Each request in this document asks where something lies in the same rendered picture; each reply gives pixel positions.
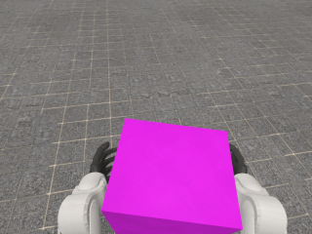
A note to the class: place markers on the left robot forearm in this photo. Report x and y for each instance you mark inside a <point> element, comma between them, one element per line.
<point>80,212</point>

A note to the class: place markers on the left robot hand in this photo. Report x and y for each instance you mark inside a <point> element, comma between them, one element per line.
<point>99,162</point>

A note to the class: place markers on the right robot forearm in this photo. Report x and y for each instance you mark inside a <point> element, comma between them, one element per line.
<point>260,213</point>

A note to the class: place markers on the right robot hand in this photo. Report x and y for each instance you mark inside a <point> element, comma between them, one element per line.
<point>238,163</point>

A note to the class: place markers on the carton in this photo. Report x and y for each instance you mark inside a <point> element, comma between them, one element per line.
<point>172,179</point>

